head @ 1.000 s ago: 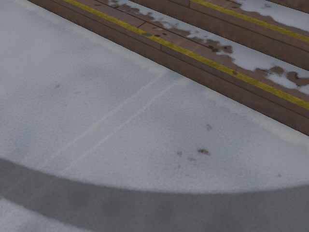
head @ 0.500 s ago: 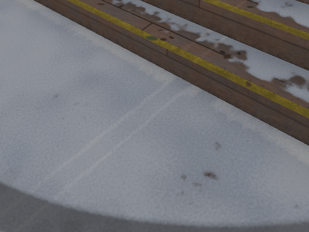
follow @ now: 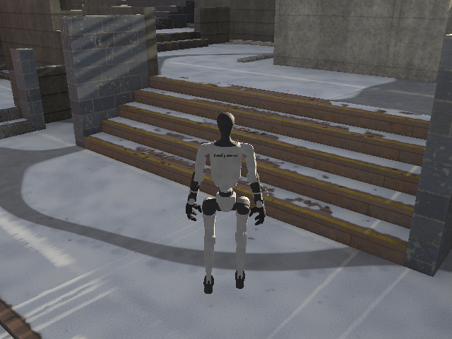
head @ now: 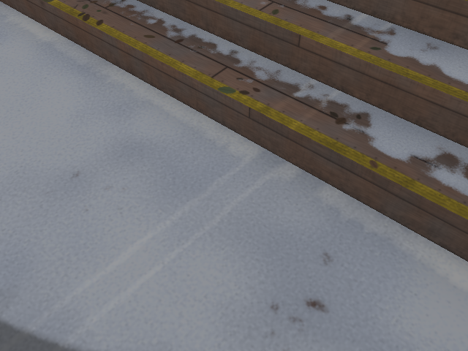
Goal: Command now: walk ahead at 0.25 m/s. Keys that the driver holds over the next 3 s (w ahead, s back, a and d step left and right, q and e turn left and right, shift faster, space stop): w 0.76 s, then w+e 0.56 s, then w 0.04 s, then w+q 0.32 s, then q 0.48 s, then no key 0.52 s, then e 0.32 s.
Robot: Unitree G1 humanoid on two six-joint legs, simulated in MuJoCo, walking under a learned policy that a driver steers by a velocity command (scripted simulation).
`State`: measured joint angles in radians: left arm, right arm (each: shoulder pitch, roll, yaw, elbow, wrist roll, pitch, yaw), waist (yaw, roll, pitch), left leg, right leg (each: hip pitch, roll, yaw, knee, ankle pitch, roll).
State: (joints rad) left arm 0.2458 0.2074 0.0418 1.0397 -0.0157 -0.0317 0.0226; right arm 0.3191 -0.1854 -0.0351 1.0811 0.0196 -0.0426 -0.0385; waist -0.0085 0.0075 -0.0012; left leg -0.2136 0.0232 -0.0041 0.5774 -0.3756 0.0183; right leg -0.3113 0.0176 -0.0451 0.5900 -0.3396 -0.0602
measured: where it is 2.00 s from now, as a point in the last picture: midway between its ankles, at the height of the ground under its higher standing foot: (273, 215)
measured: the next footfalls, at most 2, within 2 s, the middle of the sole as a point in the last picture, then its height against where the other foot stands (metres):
left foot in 0.60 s outside the picture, level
right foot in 1.20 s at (284, 283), level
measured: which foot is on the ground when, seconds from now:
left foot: down 0.00-0.14, up 0.16-0.58, down 0.60-1.00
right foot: down 0.00-0.62, up 0.64-1.00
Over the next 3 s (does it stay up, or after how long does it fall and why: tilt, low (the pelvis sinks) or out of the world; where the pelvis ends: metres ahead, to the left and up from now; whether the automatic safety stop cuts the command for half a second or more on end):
stays up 0.97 -0.07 0.00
